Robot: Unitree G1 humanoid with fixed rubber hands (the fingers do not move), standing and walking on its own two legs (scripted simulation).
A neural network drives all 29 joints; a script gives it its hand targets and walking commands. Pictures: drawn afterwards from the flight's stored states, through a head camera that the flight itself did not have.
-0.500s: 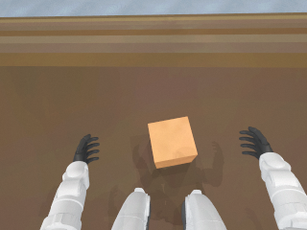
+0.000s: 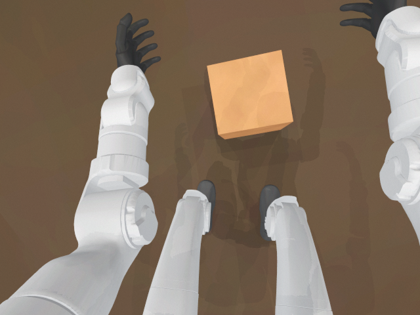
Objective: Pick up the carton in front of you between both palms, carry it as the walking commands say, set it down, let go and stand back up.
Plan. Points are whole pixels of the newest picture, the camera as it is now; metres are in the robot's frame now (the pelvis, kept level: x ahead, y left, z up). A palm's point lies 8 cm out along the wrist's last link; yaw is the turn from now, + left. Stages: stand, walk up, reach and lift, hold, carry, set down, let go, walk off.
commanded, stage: reach and lift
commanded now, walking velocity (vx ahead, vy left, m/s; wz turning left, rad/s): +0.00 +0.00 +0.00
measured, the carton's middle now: (248, 102) +0.52 +0.00 -0.52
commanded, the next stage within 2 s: none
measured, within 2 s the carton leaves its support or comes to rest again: leaves its support in 1.72 s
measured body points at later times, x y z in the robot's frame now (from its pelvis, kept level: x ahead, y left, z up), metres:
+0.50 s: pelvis +0.01 +0.01 -0.13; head +0.36 -0.02 +0.15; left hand +0.50 +0.20 -0.30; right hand +0.56 -0.19 -0.31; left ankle +0.10 +0.15 -0.61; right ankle +0.09 -0.10 -0.61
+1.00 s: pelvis -0.03 +0.01 -0.27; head +0.35 -0.01 -0.05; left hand +0.51 +0.20 -0.46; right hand +0.56 -0.17 -0.47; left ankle +0.10 +0.15 -0.61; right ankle +0.09 -0.10 -0.61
